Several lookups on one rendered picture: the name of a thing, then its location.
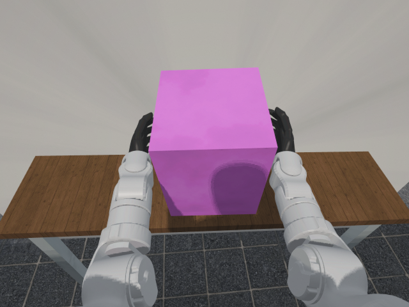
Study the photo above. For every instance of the right robot hand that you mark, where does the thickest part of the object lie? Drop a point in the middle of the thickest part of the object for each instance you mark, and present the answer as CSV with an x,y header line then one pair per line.
x,y
283,131

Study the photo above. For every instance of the right robot forearm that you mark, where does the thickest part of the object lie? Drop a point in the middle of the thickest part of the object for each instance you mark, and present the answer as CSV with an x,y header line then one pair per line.
x,y
298,209

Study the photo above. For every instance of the left robot forearm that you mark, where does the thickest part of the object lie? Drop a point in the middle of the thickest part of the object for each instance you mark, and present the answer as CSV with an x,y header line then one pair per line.
x,y
127,228

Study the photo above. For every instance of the robot right upper arm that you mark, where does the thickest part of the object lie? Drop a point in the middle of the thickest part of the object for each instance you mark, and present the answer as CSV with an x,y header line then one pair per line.
x,y
323,276

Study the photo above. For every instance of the carton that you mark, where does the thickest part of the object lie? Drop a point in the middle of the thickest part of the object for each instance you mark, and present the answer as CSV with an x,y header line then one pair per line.
x,y
212,142

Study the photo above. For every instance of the robot left upper arm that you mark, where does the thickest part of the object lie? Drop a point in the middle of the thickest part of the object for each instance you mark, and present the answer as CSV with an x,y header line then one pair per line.
x,y
120,281

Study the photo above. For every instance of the table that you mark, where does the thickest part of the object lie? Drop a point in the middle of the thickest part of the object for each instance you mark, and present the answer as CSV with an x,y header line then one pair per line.
x,y
70,195

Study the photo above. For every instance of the left robot hand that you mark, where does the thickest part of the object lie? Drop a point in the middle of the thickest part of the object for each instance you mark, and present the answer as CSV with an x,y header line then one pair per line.
x,y
139,139

